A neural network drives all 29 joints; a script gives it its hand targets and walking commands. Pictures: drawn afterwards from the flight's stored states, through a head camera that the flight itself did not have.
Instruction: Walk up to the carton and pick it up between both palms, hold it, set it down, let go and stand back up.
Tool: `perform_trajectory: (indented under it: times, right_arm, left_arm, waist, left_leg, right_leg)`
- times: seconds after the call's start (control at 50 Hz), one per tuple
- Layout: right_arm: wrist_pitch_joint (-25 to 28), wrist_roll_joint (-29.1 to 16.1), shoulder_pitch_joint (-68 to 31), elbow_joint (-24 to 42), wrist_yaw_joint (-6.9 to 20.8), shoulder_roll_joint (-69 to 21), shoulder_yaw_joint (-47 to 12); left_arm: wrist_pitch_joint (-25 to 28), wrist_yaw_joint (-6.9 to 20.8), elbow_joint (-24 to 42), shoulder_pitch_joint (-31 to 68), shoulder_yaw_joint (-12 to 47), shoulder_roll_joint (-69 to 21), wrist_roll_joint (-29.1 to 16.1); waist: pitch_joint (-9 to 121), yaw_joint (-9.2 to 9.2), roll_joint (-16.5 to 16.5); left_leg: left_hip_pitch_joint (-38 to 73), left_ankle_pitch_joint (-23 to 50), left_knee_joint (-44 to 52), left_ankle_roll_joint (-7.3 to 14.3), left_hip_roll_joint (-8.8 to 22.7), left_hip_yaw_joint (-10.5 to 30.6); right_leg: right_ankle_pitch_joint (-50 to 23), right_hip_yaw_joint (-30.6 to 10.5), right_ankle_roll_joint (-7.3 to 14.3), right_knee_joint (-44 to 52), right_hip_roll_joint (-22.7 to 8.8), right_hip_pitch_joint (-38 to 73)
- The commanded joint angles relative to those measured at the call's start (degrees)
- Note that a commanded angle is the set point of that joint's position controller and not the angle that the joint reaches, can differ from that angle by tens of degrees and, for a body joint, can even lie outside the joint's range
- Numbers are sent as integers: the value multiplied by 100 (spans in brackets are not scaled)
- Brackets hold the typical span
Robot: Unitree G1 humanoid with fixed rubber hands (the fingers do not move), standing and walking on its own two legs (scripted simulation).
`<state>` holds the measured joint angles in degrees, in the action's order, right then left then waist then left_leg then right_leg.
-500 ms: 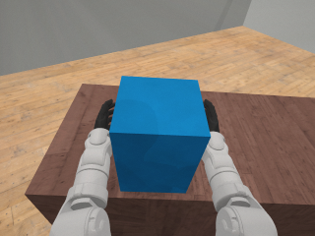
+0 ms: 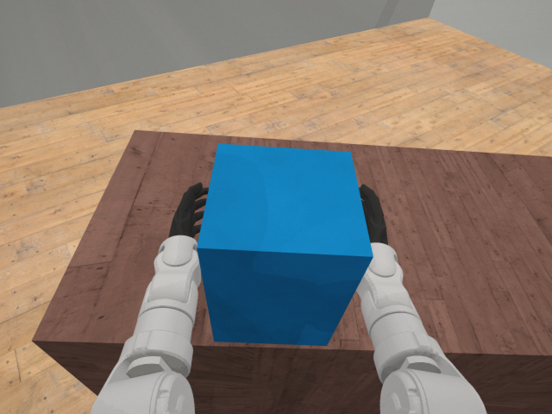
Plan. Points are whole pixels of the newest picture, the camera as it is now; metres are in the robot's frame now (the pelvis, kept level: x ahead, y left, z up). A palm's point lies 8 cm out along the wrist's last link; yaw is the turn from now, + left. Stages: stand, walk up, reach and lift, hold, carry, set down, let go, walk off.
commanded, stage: set down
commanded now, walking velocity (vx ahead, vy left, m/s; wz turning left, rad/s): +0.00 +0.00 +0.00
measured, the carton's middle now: (277, 253) +0.36 +0.01 +0.03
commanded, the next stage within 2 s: none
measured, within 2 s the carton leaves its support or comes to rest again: rests again in 1.64 s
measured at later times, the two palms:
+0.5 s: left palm (180, 248) +0.36 +0.17 +0.03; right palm (362, 245) +0.38 -0.12 +0.05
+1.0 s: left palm (183, 262) +0.35 +0.16 +0.01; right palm (361, 257) +0.37 -0.12 +0.03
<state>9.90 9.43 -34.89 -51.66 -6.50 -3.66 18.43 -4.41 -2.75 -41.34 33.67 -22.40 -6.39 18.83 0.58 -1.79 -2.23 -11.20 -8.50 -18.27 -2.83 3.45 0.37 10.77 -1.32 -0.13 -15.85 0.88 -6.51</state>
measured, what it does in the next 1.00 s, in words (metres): stands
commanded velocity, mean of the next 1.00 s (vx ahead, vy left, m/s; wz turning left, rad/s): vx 0.00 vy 0.00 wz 0.00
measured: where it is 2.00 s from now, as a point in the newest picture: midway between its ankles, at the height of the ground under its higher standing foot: outside the picture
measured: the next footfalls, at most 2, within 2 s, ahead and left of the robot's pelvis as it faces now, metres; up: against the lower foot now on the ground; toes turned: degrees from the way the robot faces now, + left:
none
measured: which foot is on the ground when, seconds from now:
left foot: down 0.00-1.00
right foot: down 0.00-1.00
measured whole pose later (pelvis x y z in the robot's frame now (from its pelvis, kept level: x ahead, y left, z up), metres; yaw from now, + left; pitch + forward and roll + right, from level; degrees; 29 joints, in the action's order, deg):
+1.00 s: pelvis -0.01 +0.00 +0.00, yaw +1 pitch +10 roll -1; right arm 20.9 17.0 -35.5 -59.4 -6.1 -4.6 24.3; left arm 14.3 -5.3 -58.0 34.2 -23.9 -4.0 16.3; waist 5.3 -1.8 -0.5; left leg -23.2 -6.6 -19.4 -2.8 3.9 0.4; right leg 9.4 0.4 0.0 -17.2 1.0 -18.3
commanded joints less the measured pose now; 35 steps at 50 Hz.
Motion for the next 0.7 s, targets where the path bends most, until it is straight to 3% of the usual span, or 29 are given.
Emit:
perform_trajectory:
  times: [0.0,0.16,0.32,0.68]
  right_arm:
    - [476,218,-3630,866,764,-3328,-2226]
    - [739,348,-3424,794,646,-3530,-2347]
    - [859,564,-3204,356,601,-3527,-2071]
    - [1249,854,-3298,-199,833,-3459,-1618]
  left_arm:
    - [649,534,851,3814,2138,-3257,-128]
    - [1112,510,797,3936,2375,-3316,-251]
    - [1356,568,439,3914,2296,-3280,-180]
    - [2016,340,-178,4009,2068,-3362,-31]
  waist:
    - [3236,-150,280]
    - [3568,38,189]
    - [3408,197,260]
    - [3587,-69,554]
  left_leg:
    - [1320,2796,-327,-103,-344,-689]
    - [930,2601,-342,-60,-353,-622]
    - [863,2452,-283,-81,-331,-572]
    - [1231,2638,-371,-175,-192,-629]
  right_leg:
    - [-3232,502,-202,-251,83,994]
    - [-3875,416,-240,-430,9,1205]
    - [-3602,443,-204,-364,7,1005]
    - [-2073,571,55,-22,137,-93]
